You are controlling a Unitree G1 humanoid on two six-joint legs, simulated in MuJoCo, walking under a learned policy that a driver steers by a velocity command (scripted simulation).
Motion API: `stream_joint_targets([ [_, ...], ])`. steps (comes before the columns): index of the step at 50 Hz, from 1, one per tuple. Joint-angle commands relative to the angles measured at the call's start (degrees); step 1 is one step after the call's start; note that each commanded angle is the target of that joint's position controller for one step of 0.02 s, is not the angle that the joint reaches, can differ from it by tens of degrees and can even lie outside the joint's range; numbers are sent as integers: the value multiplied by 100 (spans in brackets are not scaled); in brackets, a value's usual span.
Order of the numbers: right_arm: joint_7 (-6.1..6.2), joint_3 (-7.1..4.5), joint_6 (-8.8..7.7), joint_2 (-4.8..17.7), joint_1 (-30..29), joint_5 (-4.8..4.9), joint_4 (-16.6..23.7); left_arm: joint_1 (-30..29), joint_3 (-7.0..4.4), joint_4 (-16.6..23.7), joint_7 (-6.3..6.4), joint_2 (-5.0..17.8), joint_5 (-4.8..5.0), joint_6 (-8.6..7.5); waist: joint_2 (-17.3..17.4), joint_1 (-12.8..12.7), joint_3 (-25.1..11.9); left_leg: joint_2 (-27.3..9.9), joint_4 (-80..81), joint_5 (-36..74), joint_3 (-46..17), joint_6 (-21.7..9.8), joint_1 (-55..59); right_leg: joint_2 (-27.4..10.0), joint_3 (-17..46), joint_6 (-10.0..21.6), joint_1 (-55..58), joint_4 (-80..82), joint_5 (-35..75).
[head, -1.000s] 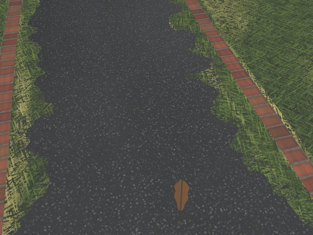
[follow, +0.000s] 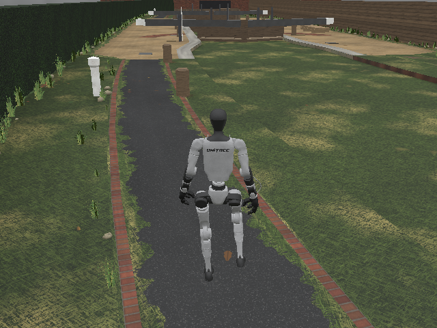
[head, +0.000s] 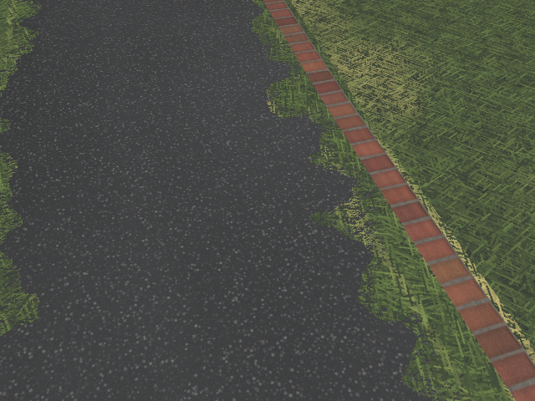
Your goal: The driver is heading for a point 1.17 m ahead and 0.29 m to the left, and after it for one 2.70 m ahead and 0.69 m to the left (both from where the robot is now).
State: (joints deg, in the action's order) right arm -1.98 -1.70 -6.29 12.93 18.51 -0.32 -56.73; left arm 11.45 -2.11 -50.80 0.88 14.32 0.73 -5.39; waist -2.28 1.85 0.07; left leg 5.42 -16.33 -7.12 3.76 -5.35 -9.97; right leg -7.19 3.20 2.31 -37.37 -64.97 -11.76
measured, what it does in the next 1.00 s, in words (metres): walks ahead, turning left: right foot, then left foot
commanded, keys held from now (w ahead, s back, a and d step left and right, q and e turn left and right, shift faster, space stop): w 0.20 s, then w+q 0.80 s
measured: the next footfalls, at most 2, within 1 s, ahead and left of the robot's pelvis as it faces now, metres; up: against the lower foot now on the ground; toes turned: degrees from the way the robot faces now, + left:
right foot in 0.30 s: +0.33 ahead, -0.17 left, +0.00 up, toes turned +0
left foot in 0.86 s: +0.58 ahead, +0.12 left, +0.00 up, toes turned +22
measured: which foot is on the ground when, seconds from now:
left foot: down 0.00-0.32, up 0.34-0.84, down 0.86-1.00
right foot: up 0.00-0.28, down 0.30-0.84, up 0.86-1.00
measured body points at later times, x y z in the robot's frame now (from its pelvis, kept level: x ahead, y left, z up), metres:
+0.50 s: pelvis +0.27 -0.08 +0.00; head +0.29 -0.09 +0.45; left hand +0.31 +0.19 -0.12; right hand +0.37 -0.34 -0.14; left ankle +0.26 +0.09 -0.65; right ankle +0.29 -0.17 -0.74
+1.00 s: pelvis +0.52 +0.03 -0.01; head +0.55 +0.06 +0.44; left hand +0.52 +0.33 -0.13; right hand +0.73 -0.17 -0.12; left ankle +0.54 +0.11 -0.74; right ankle +0.50 -0.15 -0.64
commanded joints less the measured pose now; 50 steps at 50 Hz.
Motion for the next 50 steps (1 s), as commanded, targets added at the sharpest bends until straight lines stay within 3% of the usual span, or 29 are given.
stream_joint_targets([
  [1, 113, -125, -96, 765, -229, 10, 320, 192, -70, 241, 38, 249, -69, 29, 425, -267, 307, -1627, 1167, 376, -1235, -987, -554, -247, 21, -157, -158, 828, 890],
  [5, 195, -150, -21, 918, 225, 100, 223, -721, -36, 475, -29, 166, -20, -33, 446, 64, 308, -1524, 1066, 470, -940, -723, -78, 12, -198, -204, 19, 2446, 1750],
  [10, 206, -180, 96, 970, 652, 148, 28, -1437, -14, 756, -200, 239, 58, -86, 536, 284, 465, -1865, 661, 331, -1030, -643, 825, 181, -249, -101, 4, 3304, 1284],
  [12, 221, -205, 158, 1011, 645, 162, 14, -1338, -62, 810, -253, 374, 55, -152, 584, 129, 421, -1986, 329, 533, -1241, -563, 967, 285, -241, 29, 408, 3596, 829],
  [13, 226, -218, 192, 1064, 538, 162, 41, -1013, -119, 747, -257, 481, 50, -186, 654, -93, 274, -1955, -2, 1032, -1267, -502, 933, 418, -335, 96, 928, 3734, 654],
  [14, 225, -190, 216, 1010, 417, 138, 93, -263, -246, 530, -232, 694, 39, -212, 615, -482, -133, -1680, -810, 1830, -1105, -378, 767, 580, -445, 215, 1938, 3884, 585],
  [15, 211, -90, 202, 770, 296, 57, 242, 919, -403, 258, -178, 1129, -19, -237, 317, -950, -996, -1300, -2375, 1550, -802, -172, -109, -38, 159, 533, 3678, 3691, 715],
  [16, 181, 112, 91, 51, 881, 69, 350, 1681, -571, 111, -154, 1774, -114, -181, -1108, -875, -1913, -351, -4669, -652, -228, 290, -2457, -1541, 2448, 1315, 6014, 4001, 114],
  [17, 169, 52, -29, 344, 910, 195, 254, 1785, -439, 94, -164, 1274, -140, -171, -1215, -934, -2249, -306, -5667, -2457, -1137, 252, -3123, -1816, 3734, 1471, 6031, 4677, -389],
  [18, 177, -110, -60, 873, 465, 345, 367, 1252, -316, 185, -162, 895, -110, -187, -782, -811, -1369, -619, -6013, -2072, -1265, 155, -3517, -1658, 2852, 1150, 5261, 4751, -401],
  [20, 251, -166, 26, 790, 0, 268, 468, 298, -173, 319, -195, 466, -54, -189, -252, -459, -482, -1095, -5560, -1114, -1051, 185, -3198, -1165, 1393, 817, 3750, 5168, 156],
  [22, 250, -206, 204, 539, 172, 233, 437, 56, -146, 235, -214, 310, -121, -219, -425, -177, -151, -1286, -5199, -647, -1015, 214, -2631, -803, 519, 643, 2968, 5526, 600],
  [24, 237, -218, 321, 371, 189, 239, 483, 160, -190, 109, -186, 398, -163, -248, -304, -87, -12, -1281, -5159, -351, -991, 234, -2693, -727, -36, 688, 2805, 5627, 1317],
  [29, 185, -268, 357, 350, -559, 175, 873, 378, -257, -49, -27, 602, -192, -197, -119, -170, 250, -1225, -3924, 698, -1047, 329, -3291, -752, -733, 710, 3090, 5760, 1730],
  [33, 28, -208, 336, 239, -1378, 129, 1209, 656, -306, -130, 64, 777, -128, -121, 11, -444, 496, -1201, -2858, 1120, -589, 266, -3323, -869, -1136, 654, 3495, 5796, 1687],
  [37, -122, -185, 335, 223, -1937, 161, 1579, 926, -362, -230, 79, 881, -38, 27, 9, -574, 649, -1126, -2346, 585, -234, 93, -3487, -1070, -1398, 577, 4266, 5419, 2179],
  [40, -182, -292, 363, 438, -1711, 177, 1723, 708, -429, -139, 102, 1115, 17, 121, -261, -252, 284, -658, -2222, -230, 292, -189, -2491, -1058, -1672, 411, 4384, 4511, 4566],
  [41, -179, -389, 375, 611, -1256, 196, 1660, 614, -451, -103, 117, 1201, 29, 163, -366, 36, -17, -411, -2210, -477, 438, -322, -1832, -1013, -1737, 350, 4330, 3789, 5397],
  [42, -146, -548, 375, 886, -436, 209, 1471, 462, -453, -55, 119, 1249, 62, 197, -305, 513, -458, -154, -1796, -207, 486, -518, -644, -836, -1835, 208, 3981, 2664, 5511],
  [43, -23, -775, 409, 1371, 510, 196, 1223, 454, -420, 50, 123, 1187, 15, 167, 123, 923, -949, -437, -1480, -67, -320, -795, 1108, -563, -1821, -69, 2698, 976, 4015],
  [44, 48, -862, 390, 2013, 457, 217, 1214, 975, -144, 342, 10, 214, -188, 2, 1718, 190, -1301, -1968, -1133, -570, -3434, -1756, 2984, 578, -1402, -395, 20, -1137, -1722],
  [45, 32, -737, 304, 1702, 694, 115, 1378, 528, -149, 519, -76, 506, 47, -295, 1229, 456, -2164, -2514, -107, -1188, -5269, -2118, 3396, 883, 75, -297, -683, -1894, -2260],
  [46, 16, -633, 232, 1318, 547, 64, 1330, -129, -224, 714, -114, 759, 250, -419, 884, 561, -1416, -2347, 24, -741, -4475, -1749, 3022, 590, 226, -126, -1215, -1797, -1712],
  [47, 14, -563, 190, 1082, 127, 125, 1397, -204, -202, 736, -89, 725, 190, -463, 462, 291, -913, -2108, -16, -231, -3664, -1514, 2145, 322, 208, -27, -1050, -1275, -1160],
  [48, 7, -497, 179, 878, -357, 138, 1518, -159, -246, 648, -38, 759, 31, -438, 166, 11, -606, -1861, 20, 330, -3065, -1331, 1250, 124, 187, -59, -588, -798, -869],
  [49, 23, -439, 168, 739, -610, 94, 1621, 6, -306, 638, -31, 828, -33, -352, 232, -211, -516, -1702, 134, 748, -2723, -1259, 671, -14, 231, -103, -130, -478, -694],
  [50, 42, -428, 165, 737, -673, 86, 1660, 70, -330, 662, -37, 819, -63, -259, 254, -313, -452, -1600, 257, 907, -2591, -1244, 334, -46, 216, -174, 117, -240, -616],
])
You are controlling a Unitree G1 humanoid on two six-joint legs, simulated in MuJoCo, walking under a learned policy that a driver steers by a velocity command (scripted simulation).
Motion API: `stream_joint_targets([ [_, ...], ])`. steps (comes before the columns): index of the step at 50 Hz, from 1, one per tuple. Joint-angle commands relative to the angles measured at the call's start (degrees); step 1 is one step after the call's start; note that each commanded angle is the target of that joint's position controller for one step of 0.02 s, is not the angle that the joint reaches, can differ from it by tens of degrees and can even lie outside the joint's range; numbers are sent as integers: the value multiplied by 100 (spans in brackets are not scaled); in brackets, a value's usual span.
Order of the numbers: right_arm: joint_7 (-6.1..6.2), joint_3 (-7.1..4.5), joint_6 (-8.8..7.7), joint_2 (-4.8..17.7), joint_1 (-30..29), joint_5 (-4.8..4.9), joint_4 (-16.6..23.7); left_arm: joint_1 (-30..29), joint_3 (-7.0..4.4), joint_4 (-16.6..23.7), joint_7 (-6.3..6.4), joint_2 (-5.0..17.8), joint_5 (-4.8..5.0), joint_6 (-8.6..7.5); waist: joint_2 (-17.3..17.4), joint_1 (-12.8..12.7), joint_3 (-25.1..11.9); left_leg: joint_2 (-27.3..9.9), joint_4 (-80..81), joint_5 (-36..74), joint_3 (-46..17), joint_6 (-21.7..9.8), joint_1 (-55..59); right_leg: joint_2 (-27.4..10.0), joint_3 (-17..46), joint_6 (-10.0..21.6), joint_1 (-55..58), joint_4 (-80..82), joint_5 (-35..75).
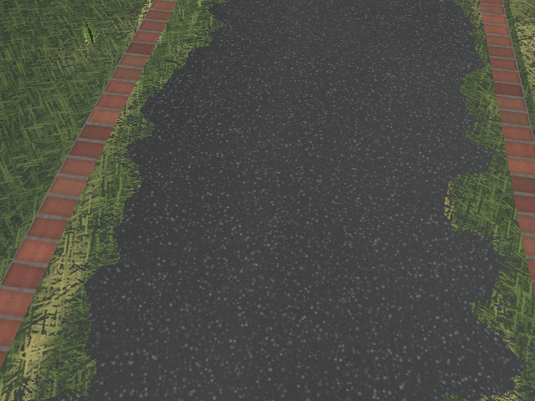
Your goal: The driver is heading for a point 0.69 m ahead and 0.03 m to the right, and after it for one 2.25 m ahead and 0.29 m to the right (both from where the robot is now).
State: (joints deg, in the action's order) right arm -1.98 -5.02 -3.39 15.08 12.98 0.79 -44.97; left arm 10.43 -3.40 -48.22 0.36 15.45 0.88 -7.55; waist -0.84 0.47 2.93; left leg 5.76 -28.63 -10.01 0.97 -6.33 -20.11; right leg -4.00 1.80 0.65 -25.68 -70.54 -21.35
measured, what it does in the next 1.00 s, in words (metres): walks ahead: right foot, then left foot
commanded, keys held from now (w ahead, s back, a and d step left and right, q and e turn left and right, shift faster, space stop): w+q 0.14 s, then w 0.64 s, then w+e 0.22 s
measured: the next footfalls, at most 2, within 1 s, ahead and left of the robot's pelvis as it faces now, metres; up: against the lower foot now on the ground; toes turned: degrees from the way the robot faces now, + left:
right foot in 0.36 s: +0.40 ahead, -0.12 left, +0.00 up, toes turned +11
left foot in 0.88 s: +0.62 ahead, +0.18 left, +0.00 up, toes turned +10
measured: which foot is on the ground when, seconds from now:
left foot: down 0.00-0.38, up 0.40-0.86, down 0.88-1.00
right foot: up 0.00-0.34, down 0.36-0.90, up 0.92-1.00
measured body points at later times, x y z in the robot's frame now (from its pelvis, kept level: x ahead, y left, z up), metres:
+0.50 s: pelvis +0.29 -0.04 +0.00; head +0.31 -0.04 +0.45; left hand +0.38 +0.24 -0.10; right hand +0.41 -0.30 -0.12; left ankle +0.16 +0.07 -0.64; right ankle +0.36 -0.12 -0.73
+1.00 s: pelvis +0.53 +0.06 +0.00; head +0.56 +0.08 +0.45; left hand +0.52 +0.34 -0.14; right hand +0.75 -0.16 -0.08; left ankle +0.58 +0.17 -0.73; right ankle +0.44 -0.10 -0.65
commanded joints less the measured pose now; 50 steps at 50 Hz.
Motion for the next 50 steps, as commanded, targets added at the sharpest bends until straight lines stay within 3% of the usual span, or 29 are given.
stream_joint_targets([
  [1, 71, -107, -138, 588, -89, 0, 484, 173, -198, 446, 18, 628, -115, 26, 107, -222, -663, -1571, 1555, 1451, -2152, -1162, 1108, -357, 284, -101, -972, 576, 411],
  [4, 198, -169, -145, 846, 230, 18, 432, -373, -144, 683, 58, 443, -199, 123, 173, -109, -423, -1349, 1646, 1836, -1722, -1088, 717, -210, 114, -341, -1090, 1594, 1169],
  [8, 276, -154, -74, 814, 589, 54, 371, -1169, -57, 924, -13, 263, -136, 90, 509, 230, -320, -1021, 1502, 1208, -1450, -711, 649, 150, 38, -336, -777, 3355, 2550],
  [12, 273, -108, -66, 733, 981, 52, 184, -1621, -39, 1108, -147, 345, -76, 2, 627, 489, -241, -1315, 1236, 900, -1749, -631, 1162, 234, 43, -173, -664, 3994, 2805],
  [15, 307, -121, -16, 798, 1046, 25, 126, -1604, -84, 1191, -215, 521, -75, -77, 738, 415, -213, -1610, 845, 1315, -2112, -563, 1823, 283, 29, 67, -683, 4278, 2082],
  [17, 311, -118, 22, 822, 851, 19, 169, -927, -172, 1036, -194, 682, -91, -117, 839, 20, -467, -1463, 239, 2615, -2025, -412, 1926, 478, -195, 318, 220, 4593, 1864],
  [18, 287, -58, 15, 691, 705, -16, 249, -167, -258, 867, -169, 880, -156, -133, 725, -342, -1055, -1162, -693, 3015, -1780, -258, 1598, 211, 27, 585, 1447, 4460, 2149],
  [19, 281, 39, -19, 474, 833, -117, 364, 829, -349, 758, -145, 1245, -206, -120, -4, -629, -1929, -670, -2392, 1692, -1366, -7, 420, -788, 1193, 1091, 3243, 4206, 2377],
  [20, 262, 138, -94, 137, 1656, 63, 277, 1344, -418, 464, -211, 1398, -165, -49, -1821, -375, -2433, 84, -4108, -2047, -1009, 369, -1566, -1828, 3687, 1882, 4785, 4893, 1088],
  [21, 253, 72, -131, 633, 1380, 137, 217, 1314, -285, 482, -226, 877, -3, -26, -1161, -526, -1893, -241, -4719, -2205, -1367, 339, -2318, -1785, 4059, 1697, 4552, 5244, -158],
  [22, 235, 26, -145, 831, 687, 139, 366, 884, -209, 555, -199, 641, 9, 22, -564, -554, -1046, -492, -4762, -1660, -1165, 331, -2562, -1590, 3225, 1456, 3739, 5375, -108],
  [23, 232, 42, -157, 773, 309, 49, 456, 523, -156, 631, -194, 586, -58, 71, -88, -402, -615, -758, -4517, -1205, -894, 345, -2380, -1362, 2605, 1348, 2926, 5532, 486],
  [24, 226, 26, -167, 696, 172, -33, 505, 343, -121, 640, -203, 506, -101, 82, -8, -255, -380, -943, -4155, -927, -800, 368, -2212, -1166, 2237, 1324, 2398, 5679, 1028],
  [25, 217, 19, -152, 612, 263, -42, 501, 276, -86, 636, -206, 451, -148, 69, -162, -106, -396, -1092, -3904, -773, -761, 384, -1905, -988, 1925, 1269, 2090, 5797, 1404],
  [27, 216, 53, -107, 417, 405, -19, 457, 336, -82, 552, -212, 459, -107, 42, -388, -17, -451, -1164, -3507, -691, -596, 457, -1690, -820, 1478, 1308, 1849, 5980, 1943],
  [30, 237, 116, -93, 291, -87, -69, 639, 536, -152, 423, -153, 729, -62, 54, -311, -104, -341, -1258, -2614, -135, -447, 608, -1926, -823, 1049, 1370, 1798, 6191, 2541],
  [33, 198, 170, -130, 189, -613, -58, 742, 743, -164, 324, -106, 812, -14, 127, -304, -283, -282, -1181, -1510, 826, -327, 632, -1754, -635, 589, 1177, 1829, 6236, 2634],
  [36, 130, 190, -161, 183, -1131, -6, 861, 1057, -162, 181, -97, 878, 30, 178, -330, -489, -162, -1010, -747, 1333, -193, 637, -1468, -624, 411, 1084, 1909, 6167, 2441],
  [40, 12, 172, -223, 297, -1638, 39, 1096, 1329, -168, 3, -80, 931, 63, 287, -383, -557, 23, -892, -224, 925, -207, 467, -1448, -952, 643, 1014, 2430, 5864, 2459],
  [42, -14, 105, -280, 459, -1381, 28, 1074, 1254, -198, -23, -46, 1041, 73, 354, -454, -299, -86, -763, 53, 564, -179, 344, -906, -1020, 782, 912, 2543, 5494, 2910],
  [43, 7, 21, -301, 604, -871, 4, 935, 1119, -198, 2, -30, 1080, 82, 377, -433, 29, -355, -627, 290, 583, -62, 238, -109, -861, 668, 804, 2432, 4969, 3595],
  [44, 65, -119, -311, 907, -3, -47, 697, 1077, -141, 48, -26, 937, 42, 373, -307, 415, -961, -782, 219, 740, -178, 56, 1272, -536, 447, 628, 1948, 3943, 3756],
  [45, 147, -243, -292, 1393, 1110, -147, 555, 1013, 12, 259, -22, 536, -124, 344, 484, 812, -1940, -2047, 26, 945, -1477, -329, 3056, -61, 120, 369, 696, 2027, 1996],
  [46, 109, -259, -232, 1576, 1225, -161, 459, 1795, 143, 285, -37, 48, 15, 243, 1964, 417, -2566, -3098, 623, -186, -3758, -1049, 4399, 629, 164, 135, -1251, 412, -1248],
  [47, 110, -130, -223, 1010, 1154, -109, 493, 1461, -17, 192, -34, 702, 145, 212, 1217, 623, -2064, -2901, 932, -930, -3740, -845, 3916, 339, 652, 140, -1776, -208, -1135],
  [48, 120, -47, -234, 795, 807, -63, 494, 1001, -94, 338, -37, 885, 186, 211, 948, 553, -1316, -2729, 1076, -823, -2889, -629, 3186, 128, 562, 167, -1977, -248, -574],
  [49, 104, 10, -248, 662, 393, -79, 509, 798, -96, 365, -14, 802, 140, 244, 594, 348, -941, -2488, 1277, -400, -2310, -520, 2434, -96, 458, 127, -1737, -66, -101],
  [50, 81, 48, -269, 500, 94, -100, 498, 731, -125, 375, -7, 745, 71, 299, 599, 181, -635, -2279, 1502, -88, -1836, -471, 1880, -235, 453, 94, -1553, 175, 221],
])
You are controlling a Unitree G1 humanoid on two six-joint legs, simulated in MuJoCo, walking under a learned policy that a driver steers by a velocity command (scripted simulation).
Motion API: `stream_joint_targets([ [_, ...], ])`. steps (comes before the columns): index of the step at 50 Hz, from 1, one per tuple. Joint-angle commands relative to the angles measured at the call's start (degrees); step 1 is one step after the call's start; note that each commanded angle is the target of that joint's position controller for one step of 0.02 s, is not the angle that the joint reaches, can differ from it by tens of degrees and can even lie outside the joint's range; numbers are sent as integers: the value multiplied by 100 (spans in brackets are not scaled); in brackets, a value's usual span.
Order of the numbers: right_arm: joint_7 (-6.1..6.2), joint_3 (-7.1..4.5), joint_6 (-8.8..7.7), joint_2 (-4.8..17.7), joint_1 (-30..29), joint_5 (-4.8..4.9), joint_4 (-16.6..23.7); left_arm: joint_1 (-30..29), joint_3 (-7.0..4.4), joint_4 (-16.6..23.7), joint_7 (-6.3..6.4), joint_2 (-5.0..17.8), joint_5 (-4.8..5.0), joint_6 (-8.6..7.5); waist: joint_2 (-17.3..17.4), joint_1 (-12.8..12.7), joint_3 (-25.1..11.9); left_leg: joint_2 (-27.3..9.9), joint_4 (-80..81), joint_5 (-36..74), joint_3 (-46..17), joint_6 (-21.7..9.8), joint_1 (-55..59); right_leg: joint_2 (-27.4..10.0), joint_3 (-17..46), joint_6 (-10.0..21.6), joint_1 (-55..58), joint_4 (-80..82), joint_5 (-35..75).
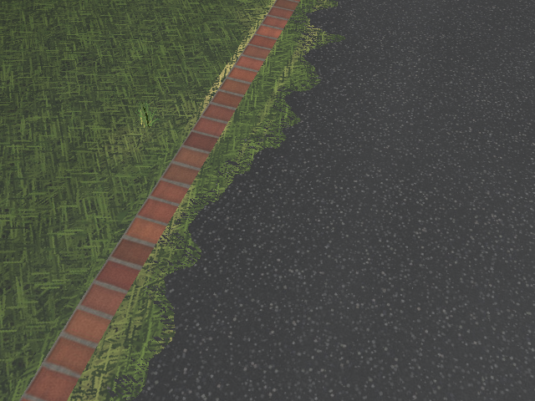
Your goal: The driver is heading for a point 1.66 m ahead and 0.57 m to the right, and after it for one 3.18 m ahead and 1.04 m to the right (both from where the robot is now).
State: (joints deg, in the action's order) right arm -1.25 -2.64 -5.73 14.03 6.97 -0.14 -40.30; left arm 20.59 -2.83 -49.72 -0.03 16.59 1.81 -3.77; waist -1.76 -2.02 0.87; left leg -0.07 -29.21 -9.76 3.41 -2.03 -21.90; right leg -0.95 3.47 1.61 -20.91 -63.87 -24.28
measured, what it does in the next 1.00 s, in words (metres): walks ahead, turning right: right foot, then left foot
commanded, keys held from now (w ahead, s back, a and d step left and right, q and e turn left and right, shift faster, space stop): w+e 0.18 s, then s+e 0.40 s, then w+e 0.22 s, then w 0.20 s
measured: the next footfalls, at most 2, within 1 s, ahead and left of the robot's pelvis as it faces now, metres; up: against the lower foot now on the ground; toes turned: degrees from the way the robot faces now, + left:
right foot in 0.38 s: +0.34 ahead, -0.15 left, +0.00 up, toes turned -15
left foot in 0.84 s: +0.31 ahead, +0.08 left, +0.00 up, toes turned -31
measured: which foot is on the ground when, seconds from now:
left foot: down 0.00-0.40, up 0.42-0.82, down 0.84-1.00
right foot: up 0.00-0.36, down 0.38-0.82, up 0.84-1.00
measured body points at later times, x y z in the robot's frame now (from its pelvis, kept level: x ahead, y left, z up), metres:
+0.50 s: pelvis +0.20 -0.04 -0.01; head +0.25 -0.07 +0.43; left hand +0.44 +0.17 -0.10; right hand +0.25 -0.34 -0.14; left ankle +0.13 +0.13 -0.63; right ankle +0.30 -0.14 -0.73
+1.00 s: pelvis +0.26 -0.02 +0.01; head +0.26 +0.02 +0.46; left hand +0.55 +0.12 -0.08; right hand +0.09 -0.26 -0.09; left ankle +0.27 +0.10 -0.73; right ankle +0.23 -0.19 -0.64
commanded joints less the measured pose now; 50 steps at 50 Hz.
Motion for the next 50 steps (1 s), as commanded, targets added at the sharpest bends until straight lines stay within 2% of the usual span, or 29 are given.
stream_joint_targets([
  [1, 4, -181, -74, 553, 534, -48, -3, -150, -191, 504, 18, 525, -11, -2, 847, 256, -331, -1576, 1763, 116, -1701, -857, 1667, -660, 309, -30, -1709, -386, 746],
  [5, 50, -258, -185, 660, 463, -80, -225, -276, -195, 603, 21, 283, -18, 190, 609, 100, -55, -1506, 2130, 1053, -755, -910, 1290, -710, 351, -159, -1824, -100, 1396],
  [9, 148, -299, -129, 807, 615, -87, -414, -773, -176, 792, -60, 205, -44, 168, 492, 220, 102, -1410, 2181, 1392, -32, -815, 1554, -653, 277, -196, -2056, 1002, 2417],
  [11, 219, -304, -50, 904, 485, -72, -415, -1210, -129, 974, -138, 112, -128, 139, 436, 296, 338, -1269, 1962, 2439, 481, -694, 1386, -523, -128, -187, -1726, 1846, 2804],
  [13, 297, -323, 48, 1019, 658, -28, -476, -1541, -98, 1184, -240, 35, -191, 111, 469, 440, 277, -1296, 1612, 3286, 702, -629, 1548, -357, -500, -170, -1453, 2357, 2886],
  [16, 362, -384, 210, 1224, 647, 126, -475, -1331, -201, 1341, -378, 277, -178, 141, 741, 284, -45, -1442, 847, 3948, 725, -491, 2056, -110, -693, 7, -1048, 2727, 2232],
  [18, 412, -417, 307, 1275, 419, 230, -376, -465, -379, 1192, -400, 633, -179, 139, 726, -186, -477, -1308, -443, 4360, 778, -273, 2053, 270, -874, 262, -80, 3252, 2074],
  [19, 392, -365, 300, 1140, 456, 229, -357, 124, -516, 1049, -307, 939, -215, 115, 386, -479, -805, -940, -1609, 3568, 881, 27, 1714, 393, -768, 464, 871, 3920, 3085],
  [20, 329, -179, 267, 589, 869, -101, -233, 217, -615, 1108, -143, 1524, -245, 130, -965, -208, -1294, -407, -3492, -646, 863, 433, 84, -892, 837, 939, 2451, 3502, 6425],
  [21, 225, -58, 223, 411, 1604, -138, -177, -213, -559, 1459, -127, 1792, -427, 112, -1433, 311, -2317, 537, -5487, -3589, -149, 735, -1433, -2413, 3359, 2415, 3683, 3421, 8063],
  [22, 167, -162, 241, 957, 1193, -11, -261, -329, -492, 1632, -175, 1377, -343, 163, -436, -194, -2844, 210, -5653, -2992, -1024, 613, -1397, -2146, 2916, 2266, 3399, 3777, 7233],
  [23, 198, -178, 325, 1005, 754, 106, -124, -751, -430, 1699, -179, 1156, -254, 194, -208, -85, -2175, 46, -5387, -2496, -953, 497, -1584, -1797, 2263, 1904, 2771, 3854, 6064],
  [24, 308, -174, 454, 894, 643, 55, -197, -1085, -374, 1703, -141, 924, -144, 282, 280, 105, -1570, -149, -4884, -2055, -908, 506, -1592, -1467, 1892, 1499, 1932, 4077, 4734],
  [25, 390, -196, 586, 939, 454, -13, -183, -1155, -317, 1720, -96, 780, -110, 346, 122, 118, -1093, -181, -4621, -1868, -898, 523, -1378, -1269, 1711, 1343, 1165, 4202, 4412],
  [27, 426, -213, 741, 872, 706, -25, -189, -1287, -329, 1775, -51, 892, -251, 426, -289, 352, -960, 5, -4459, -1610, -865, 572, -845, -1039, 1582, 1300, 377, 4388, 4111],
  [29, 486, -190, 767, 742, 759, -27, -223, -1279, -329, 1793, 34, 920, -288, 440, -371, 355, -1059, 158, -4280, -1477, -878, 631, -841, -969, 1537, 1245, 330, 4362, 4361],
  [31, 491, -204, 763, 758, 765, -12, -203, -1327, -325, 1829, 127, 903, -193, 473, -355, 381, -1284, 81, -3693, -1056, -907, 651, -837, -758, 1624, 1086, 338, 4565, 2049],
  [32, 477, -204, 757, 744, 675, -7, -154, -1411, -330, 1865, 171, 901, -157, 494, -522, 374, -1222, 57, -3252, -858, -848, 649, -844, -609, 1717, 979, 260, 4733, 638],
  [34, 422, -206, 706, 765, 559, -18, -71, -1507, -355, 1922, 241, 963, -166, 519, -965, 354, -1140, 124, -2579, -864, -679, 660, -566, -520, 1943, 855, 105, 4970, -539],
  [38, 283, -212, 540, 758, 914, -8, -146, -1302, -418, 1889, 245, 1001, -152, 549, -1177, 381, -1033, 310, -1424, -1453, -338, 443, 433, -498, 2072, 684, -192, 5070, -1263],
  [40, 228, -237, 466, 799, 1611, -5, -387, -1477, -411, 1951, 233, 898, -71, 591, -1200, 715, -723, 299, -146, -1168, -167, 103, 1314, -254, 2011, 399, -730, 5061, -1495],
  [41, 222, -272, 429, 888, 2220, -73, -668, -1656, -364, 2027, 235, 672, -48, 607, -772, 955, -458, -36, 881, -1129, -343, -123, 1937, 163, 1550, 20, -1300, 4328, -1422],
  [42, 215, -278, 387, 984, 2020, -70, -639, -1100, -217, 1852, 206, -9, -9, 613, 994, 518, -526, -1609, 1168, -2272, -2081, -296, 2182, 744, 536, -61, -1914, 1867, -1002],
  [43, 151, -380, 312, 1557, 1365, -256, -295, -1273, -309, 2157, 141, 400, -3, 469, 1721, 279, 236, -2278, 2065, -3738, -4140, -1012, 1193, 779, 664, 25, -3040, 1101, -349],
  [44, 210, -428, 216, 1547, 869, -250, -137, -1342, -386, 2089, 107, 727, 17, 363, 1524, 110, 636, -2340, 2316, -4145, -4249, -1149, 859, 523, 1033, 102, -3181, 591, 223],
  [45, 269, -351, 139, 1226, 630, -115, -120, -1116, -406, 1882, 70, 814, -48, 325, 1261, 7, 679, -2010, 2276, -3513, -3548, -882, 960, 490, 1030, 76, -3066, 378, 776],
  [46, 286, -302, 116, 1053, 669, -42, -144, -921, -398, 1671, 48, 728, -135, 320, 1090, -10, 512, -1711, 2196, -2947, -2949, -666, 1119, 476, 850, -16, -2850, 168, 1047],
  [47, 298, -287, 101, 1033, 860, 4, -213, -933, -382, 1610, 22, 652, -193, 295, 1003, 86, 511, -1540, 2230, -2597, -2496, -593, 1147, 473, 685, -104, -2774, -14, 1325],
  [50, 275, -192, 76, 768, 1559, -10, -439, -1273, -303, 1638, -9, 376, -137, 219, 923, 375, 471, -1340, 2235, -1799, -1762, -591, 1514, 295, 311, -219, -2844, -109, 1784],
])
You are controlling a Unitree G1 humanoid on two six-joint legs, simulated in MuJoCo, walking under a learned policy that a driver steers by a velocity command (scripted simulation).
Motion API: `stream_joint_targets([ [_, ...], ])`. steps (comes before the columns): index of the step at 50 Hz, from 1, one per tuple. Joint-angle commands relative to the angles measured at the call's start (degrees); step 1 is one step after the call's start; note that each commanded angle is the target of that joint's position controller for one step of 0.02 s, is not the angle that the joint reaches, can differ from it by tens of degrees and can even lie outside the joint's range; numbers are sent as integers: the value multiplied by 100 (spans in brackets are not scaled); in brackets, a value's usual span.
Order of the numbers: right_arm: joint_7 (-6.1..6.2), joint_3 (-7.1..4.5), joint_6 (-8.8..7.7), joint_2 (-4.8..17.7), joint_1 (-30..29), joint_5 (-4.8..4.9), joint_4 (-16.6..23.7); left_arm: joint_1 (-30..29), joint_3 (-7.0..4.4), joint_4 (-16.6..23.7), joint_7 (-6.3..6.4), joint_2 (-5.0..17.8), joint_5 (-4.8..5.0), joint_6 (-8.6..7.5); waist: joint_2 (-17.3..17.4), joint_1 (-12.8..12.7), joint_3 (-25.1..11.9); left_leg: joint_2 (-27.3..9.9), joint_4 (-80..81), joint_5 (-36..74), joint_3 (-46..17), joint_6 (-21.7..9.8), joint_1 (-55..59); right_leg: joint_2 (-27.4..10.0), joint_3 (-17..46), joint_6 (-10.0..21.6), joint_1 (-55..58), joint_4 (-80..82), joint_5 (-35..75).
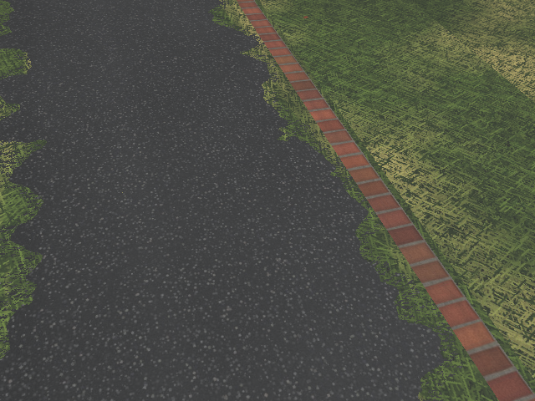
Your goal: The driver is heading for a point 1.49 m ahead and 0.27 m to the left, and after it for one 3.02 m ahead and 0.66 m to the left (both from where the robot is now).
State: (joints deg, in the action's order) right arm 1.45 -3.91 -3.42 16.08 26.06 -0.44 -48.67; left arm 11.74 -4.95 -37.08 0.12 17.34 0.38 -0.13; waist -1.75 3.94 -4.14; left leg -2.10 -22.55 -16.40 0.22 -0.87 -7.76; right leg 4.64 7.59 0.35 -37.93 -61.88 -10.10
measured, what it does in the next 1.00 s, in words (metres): walks ahead: right foot, then left foot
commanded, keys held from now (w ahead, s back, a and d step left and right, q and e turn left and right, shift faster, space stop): w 0.40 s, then w+q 0.60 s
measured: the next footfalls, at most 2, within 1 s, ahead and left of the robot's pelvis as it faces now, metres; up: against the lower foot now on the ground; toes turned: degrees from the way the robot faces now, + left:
right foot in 0.30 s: +0.21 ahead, -0.18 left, +0.00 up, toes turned -3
left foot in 0.80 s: +0.54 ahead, +0.05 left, +0.00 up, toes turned +9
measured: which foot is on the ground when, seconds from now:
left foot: down 0.00-0.30, up 0.32-0.78, down 0.80-1.00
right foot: up 0.00-0.28, down 0.30-0.80, up 0.82-1.00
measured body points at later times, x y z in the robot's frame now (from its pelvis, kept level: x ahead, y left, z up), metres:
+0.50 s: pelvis +0.19 -0.08 +0.00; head +0.21 -0.09 +0.45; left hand +0.28 +0.18 -0.11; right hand +0.29 -0.37 -0.12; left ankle +0.23 +0.07 -0.66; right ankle +0.16 -0.18 -0.75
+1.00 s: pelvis +0.48 -0.02 -0.01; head +0.52 +0.00 +0.44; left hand +0.57 +0.28 -0.11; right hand +0.64 -0.27 -0.11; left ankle +0.50 +0.05 -0.75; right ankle +0.53 -0.20 -0.66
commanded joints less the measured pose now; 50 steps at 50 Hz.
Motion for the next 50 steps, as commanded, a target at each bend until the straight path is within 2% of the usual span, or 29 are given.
stream_joint_targets([
  [1, -3, -51, -145, 539, -158, 17, 342, -504, -66, 411, -30, 246, 24, -167, 958, -132, 963, -1131, 1566, -910, -1322, -739, 299, -375, -215, -130, -1229, -124, 476],
  [4, 0, -47, -94, 655, 151, 31, 235, -1039, 28, 598, -82, 88, 49, -243, 1118, 147, 967, -1148, 1587, -256, -1021, -777, 557, -661, -652, -247, -988, 970, 682],
  [6, 7, -67, -64, 808, 197, 54, 204, -1353, 95, 689, -152, -39, 96, -304, 1212, 306, 1029, -1132, 1571, 82, -792, -772, 399, -656, -875, -277, -419, 1800, 656],
  [9, -37, -104, -29, 981, 303, 140, 115, -1446, 102, 694, -235, 11, 139, -366, 1264, 384, 1121, -1208, 1421, 305, -657, -839, 266, -519, -1136, -187, 380, 2619, 229],
  [11, -67, -132, 10, 1029, 320, 220, 32, -1371, 94, 700, -266, 84, 167, -405, 1318, 280, 1173, -1387, 1219, 458, -788, -855, 361, -499, -1107, 14, 741, 3072, -55],
  [13, -69, -155, 47, 1100, 45, 257, 28, -587, -24, 474, -244, 311, 167, -429, 1230, -309, 798, -1382, 513, 1876, -645, -720, 265, -328, -1190, 300, 1933, 3586, 102],
  [14, -74, -112, 26, 953, -20, 239, 40, 284, -175, 193, -182, 612, 154, -420, 930, -728, 181, -1066, -578, 2725, -255, -543, -37, -364, -1068, 494, 3218, 3675, 186],
  [15, -94, 40, -31, 549, -166, 78, 253, 1433, -285, -13, -92, 1017, 52, -373, 15, -1214, -905, -749, -2584, 1533, 83, -273, -1293, -1547, 273, 847, 5112, 3473, 43],
  [16, -111, 216, -204, -48, 129, 86, 507, 1708, -337, -106, -108, 1540, 8, -353, -1812, -964, -1466, 235, -4389, -1485, 5, 19, -3395, -2773, 2911, 1722, 6339, 4245, -941],
  [17, -131, 37, -330, 601, -236, 262, 458, 1620, -200, -140, -124, 988, -14, -394, -1123, -1123, -1109, -45, -5142, -1453, -602, -27, -3961, -2718, 3135, 1725, 5831, 4634, -1519],
  [18, -165, -36, -373, 823, -675, 343, 576, 1209, -85, -135, -125, 705, 3, -415, -923, -970, -377, -315, -5221, -930, -488, -148, -4195, -2483, 2286, 1495, 5206, 4659, -1261],
  [19, -156, -25, -366, 735, -860, 269, 552, 825, -19, -94, -135, 531, 0, -416, -499, -808, -38, -523, -5009, -399, -389, -152, -3974, -2178, 1652, 1372, 4515, 4788, -834],
  [20, -161, -32, -335, 659, -936, 160, 545, 520, 30, -66, -158, 383, -23, -412, -388, -640, 289, -627, -4681, -38, -364, -102, -3779, -1930, 1205, 1319, 3938, 4963, -362],
  [21, -191, -27, -268, 543, -821, 151, 498, 340, 52, -76, -156, 282, -65, -429, -478, -454, 380, -725, -4520, 213, -396, -71, -3450, -1791, 809, 1254, 3556, 5139, 34],
  [23, -226, 8, -131, 335, -711, 184, 437, 246, 30, -171, -139, 284, -52, -516, -389, -272, 489, -719, -4346, 453, -360, 22, -3291, -1745, 285, 1255, 3207, 5349, 867],
  [25, -204, 14, -47, 294, -933, 171, 528, 337, -9, -309, -121, 374, -83, -597, -196, -274, 631, -646, -3974, 810, -471, 107, -3461, -1751, -147, 1246, 3087, 5435, 1447],
  [30, -331, 98, -88, 200, -1975, 153, 896, 475, -40, -525, -36, 582, -59, -638, -77, -579, 904, -320, -1969, 2359, -225, -14, -3074, -1629, -1043, 971, 2987, 5663, 1554],
  [34, -478, 124, -100, 215, -2563, 171, 1255, 801, -81, -770, 15, 710, 30, -535, 36, -747, 1018, -221, -1252, 2253, -114, -242, -3256, -1910, -1293, 834, 3929, 5427, 1920],
  [36, -546, 80, -96, 317, -2596, 160, 1401, 787, -109, -798, 51, 816, 35, -428, -59, -660, 877, -17, -1141, 1684, 138, -400, -3103, -1978, -1452, 712, 4375, 4923, 3184],
  [38, -557, -52, -48, 571, -2158, 151, 1423, 763, -154, -765, 122, 1003, 16, -306, -335, -372, 377, 394, -1247, 969, 525, -613, -2330, -1938, -1613, 568, 4644, 3846, 5221],
  [39, -529, -185, -26, 799, -1408, 156, 1273, 694, -149, -735, 161, 1039, 12, -243, -353, 50, -44, 637, -1086, 948, 627, -779, -1303, -1811, -1734, 452, 4394, 2774, 5658],
  [40, -436, -362, 9, 1168, -482, 167, 1092, 695, -103, -651, 211, 988, -8, -247, -89, 513, -536, 433, -914, 1187, 44, -1044, 405, -1611, -1769, 246, 3261, 1267, 4733],
  [41, -374, -502, 5, 1842, -156, 167, 1077, 1383, 177, -374, 101, 164, -183, -391, 1411, 39, -1323, -1186, -819, 573, -2990, -2145, 2881, -599, -1570, -156, 562, -1161, -65],
  [42, -362, -388, -22, 1487, -3, 190, 1164, 1086, 198, -374, -8, 378, -99, -641, 1138, 246, -2180, -1713, 216, -34, -4991, -2512, 3476, -86, -294, -126, -291, -1979, -2316],
  [43, -348, -300, -38, 1195, -180, 120, 1140, 406, 86, -176, -82, 731, 155, -771, 809, 371, -1398, -1511, 409, -4, -4142, -2085, 2988, -452, -33, 1, -797, -2031, -1889],
  [44, -329, -264, -51, 1070, -557, 136, 1190, 122, 135, -59, -77, 665, 163, -839, 357, 164, -695, -1281, 459, 378, -3400, -1853, 2044, -710, -118, 72, -773, -1541, -1403],
  [45, -318, -214, -43, 921, -954, 139, 1273, 15, 123, -74, -30, 621, 38, -842, 6, -95, -207, -1045, 541, 960, -2821, -1698, 1106, -908, -205, 42, -508, -998, -1144],
  [47, -289, -149, -42, 739, -1344, 46, 1439, 202, 59, -78, 3, 657, -75, -701, 272, -470, 60, -748, 830, 1633, -2326, -1652, 1, -1098, -216, -73, 210, -499, -861],
  [50, -211, -185, -77, 850, -1316, 84, 1381, 200, 106, -60, 43, 454, -150, -536, 379, -553, 208, -548, 991, 2155, -1797, -1682, -759, -1069, -412, -352, 423, 215, -465],
])
Keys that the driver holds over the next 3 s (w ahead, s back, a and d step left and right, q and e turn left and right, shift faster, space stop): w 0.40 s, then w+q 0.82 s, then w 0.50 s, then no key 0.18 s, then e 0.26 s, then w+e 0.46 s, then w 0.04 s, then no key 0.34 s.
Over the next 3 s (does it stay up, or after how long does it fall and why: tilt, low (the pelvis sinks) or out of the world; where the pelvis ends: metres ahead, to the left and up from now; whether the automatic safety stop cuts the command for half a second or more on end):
stays up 1.27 0.25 -0.01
